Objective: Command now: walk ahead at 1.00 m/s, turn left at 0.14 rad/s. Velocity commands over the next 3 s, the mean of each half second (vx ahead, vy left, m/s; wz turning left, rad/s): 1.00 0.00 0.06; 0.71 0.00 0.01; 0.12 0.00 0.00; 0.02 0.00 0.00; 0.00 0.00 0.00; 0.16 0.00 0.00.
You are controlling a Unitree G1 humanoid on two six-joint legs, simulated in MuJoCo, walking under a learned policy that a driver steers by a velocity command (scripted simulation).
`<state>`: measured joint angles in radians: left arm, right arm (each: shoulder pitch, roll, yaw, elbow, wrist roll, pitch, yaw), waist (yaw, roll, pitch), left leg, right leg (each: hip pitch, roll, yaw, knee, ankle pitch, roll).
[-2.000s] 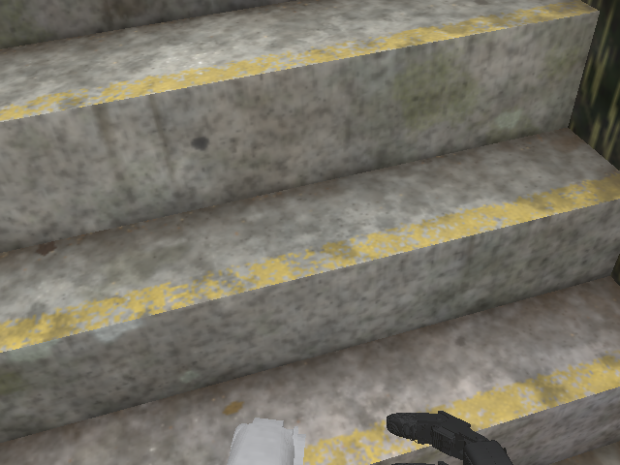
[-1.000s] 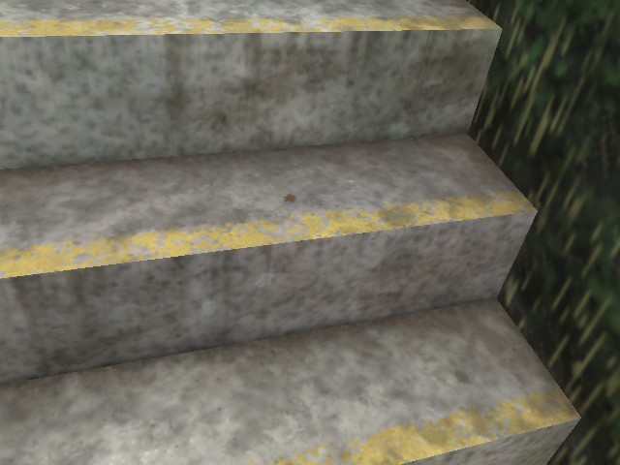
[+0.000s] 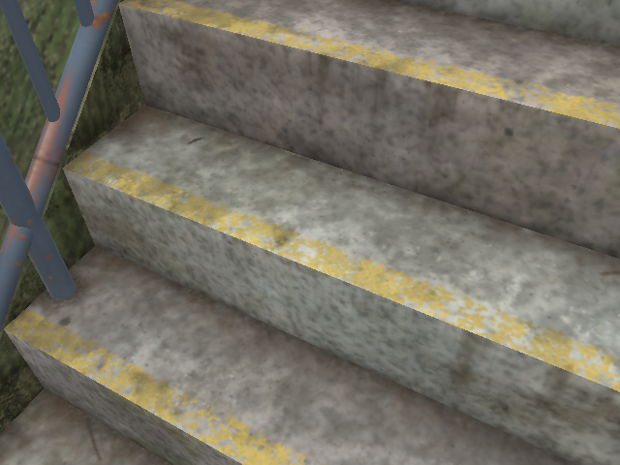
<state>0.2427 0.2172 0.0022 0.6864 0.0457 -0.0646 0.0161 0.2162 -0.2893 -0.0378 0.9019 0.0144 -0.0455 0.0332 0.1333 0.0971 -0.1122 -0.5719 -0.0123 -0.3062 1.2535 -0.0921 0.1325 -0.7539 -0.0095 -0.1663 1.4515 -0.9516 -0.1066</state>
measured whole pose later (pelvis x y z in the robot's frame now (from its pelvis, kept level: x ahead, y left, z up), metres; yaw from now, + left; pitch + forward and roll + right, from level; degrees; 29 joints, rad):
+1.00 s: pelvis +0.27 -0.10 +0.30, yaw -1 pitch +1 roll +0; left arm 0.30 0.22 0.03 0.91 0.05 0.02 -0.01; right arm 0.09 -0.33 -0.04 0.76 0.04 -0.09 0.04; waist 0.05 0.02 -0.05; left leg -0.80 -0.05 -0.16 1.84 -0.14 0.14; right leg -0.60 0.04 0.05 1.04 -0.45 -0.03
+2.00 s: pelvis +0.35 -0.06 +0.38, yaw -1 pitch +1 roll +0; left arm 0.31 0.16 0.00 1.11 0.03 -0.01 0.02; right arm 0.25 -0.14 0.02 0.89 0.00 0.01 -0.01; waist 0.01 0.00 -0.01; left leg -0.24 -0.02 0.05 0.44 -0.22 0.05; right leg -0.14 -0.07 0.05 0.37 -0.25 0.06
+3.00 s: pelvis +0.37 -0.07 +0.37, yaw +0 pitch +4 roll -1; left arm 0.41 0.18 0.02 0.97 0.01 -0.04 0.04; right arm 0.23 -0.19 0.00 0.85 0.05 -0.06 -0.01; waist 0.05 0.01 -0.05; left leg -0.33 0.02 0.07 0.55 -0.28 0.05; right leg -0.23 -0.04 0.04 0.51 -0.35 -0.04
